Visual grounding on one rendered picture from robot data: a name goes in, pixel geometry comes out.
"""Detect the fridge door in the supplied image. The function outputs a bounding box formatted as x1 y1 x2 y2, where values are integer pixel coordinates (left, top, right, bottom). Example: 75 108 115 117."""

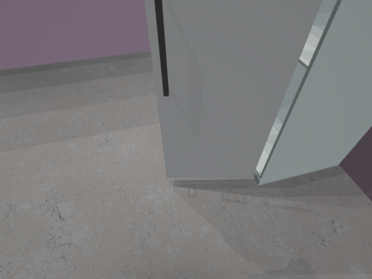
144 0 322 178

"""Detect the handle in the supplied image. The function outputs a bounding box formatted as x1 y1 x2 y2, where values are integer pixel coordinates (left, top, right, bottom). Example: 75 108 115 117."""
155 0 169 96

